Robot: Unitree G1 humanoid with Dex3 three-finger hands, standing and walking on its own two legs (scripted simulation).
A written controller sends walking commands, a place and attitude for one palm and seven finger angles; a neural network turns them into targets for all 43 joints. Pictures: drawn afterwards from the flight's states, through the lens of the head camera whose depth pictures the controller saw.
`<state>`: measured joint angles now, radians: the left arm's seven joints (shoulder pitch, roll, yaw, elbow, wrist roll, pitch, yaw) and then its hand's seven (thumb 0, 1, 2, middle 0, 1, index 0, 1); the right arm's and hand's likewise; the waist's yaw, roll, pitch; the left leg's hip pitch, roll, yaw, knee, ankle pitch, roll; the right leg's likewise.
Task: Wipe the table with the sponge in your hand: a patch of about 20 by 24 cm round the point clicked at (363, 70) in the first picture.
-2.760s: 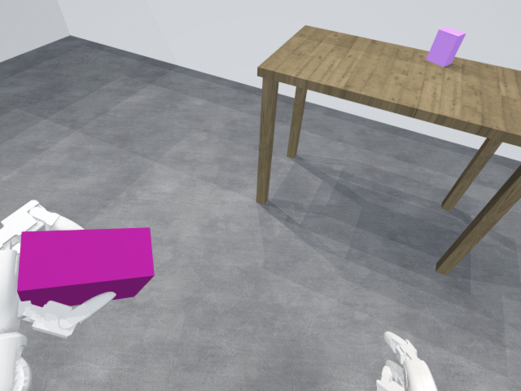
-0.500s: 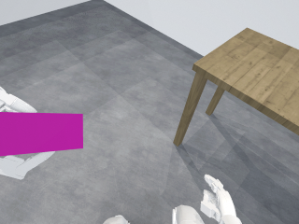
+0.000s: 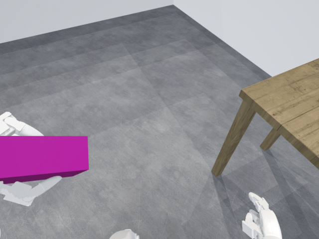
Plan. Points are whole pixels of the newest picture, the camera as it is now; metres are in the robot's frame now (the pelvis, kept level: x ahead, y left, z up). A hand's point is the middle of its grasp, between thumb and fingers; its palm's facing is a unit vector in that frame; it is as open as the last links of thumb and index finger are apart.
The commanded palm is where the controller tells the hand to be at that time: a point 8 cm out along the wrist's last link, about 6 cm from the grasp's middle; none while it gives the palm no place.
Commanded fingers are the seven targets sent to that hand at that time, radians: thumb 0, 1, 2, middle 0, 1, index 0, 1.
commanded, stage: walk to a spot facing it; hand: left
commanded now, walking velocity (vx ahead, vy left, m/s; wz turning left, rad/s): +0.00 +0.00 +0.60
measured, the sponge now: (55, 159) +0.23 +0.19 +0.17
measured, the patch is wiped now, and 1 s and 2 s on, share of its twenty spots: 0.00 0.00 0.00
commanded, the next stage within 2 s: turn to face it in 2.00 s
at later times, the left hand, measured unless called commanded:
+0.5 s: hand out of the picture +0.07 +0.27 +0.19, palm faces +0.65 -0.60 -0.46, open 9.9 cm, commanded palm +0.03 +0.28 +0.18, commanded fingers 0.00 0.10 1.30 -1.20 -1.60 -1.20 -1.60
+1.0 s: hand out of the picture -0.07 +0.27 +0.17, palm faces +0.83 -0.42 -0.36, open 10.0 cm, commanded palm -0.13 +0.27 +0.18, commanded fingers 0.00 0.10 1.30 -1.20 -1.60 -1.20 -1.60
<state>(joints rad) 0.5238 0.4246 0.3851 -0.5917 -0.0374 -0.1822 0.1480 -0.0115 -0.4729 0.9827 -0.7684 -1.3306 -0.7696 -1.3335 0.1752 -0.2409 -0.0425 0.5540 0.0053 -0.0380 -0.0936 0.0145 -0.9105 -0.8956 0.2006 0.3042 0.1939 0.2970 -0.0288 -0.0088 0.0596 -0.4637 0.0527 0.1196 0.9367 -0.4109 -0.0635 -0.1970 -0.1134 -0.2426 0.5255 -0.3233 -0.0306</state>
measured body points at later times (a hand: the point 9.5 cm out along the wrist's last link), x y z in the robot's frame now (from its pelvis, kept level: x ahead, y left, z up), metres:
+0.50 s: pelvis -0.04 -0.03 +0.00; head -0.03 -0.04 +0.44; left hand +0.03 +0.30 +0.21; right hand +0.18 -0.16 -0.10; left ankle +0.01 +0.12 -0.74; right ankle -0.02 -0.16 -0.72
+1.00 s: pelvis -0.11 -0.05 -0.01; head -0.11 -0.03 +0.43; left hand -0.12 +0.29 +0.19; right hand +0.18 -0.17 -0.08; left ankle -0.16 +0.03 -0.74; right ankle -0.05 -0.16 -0.69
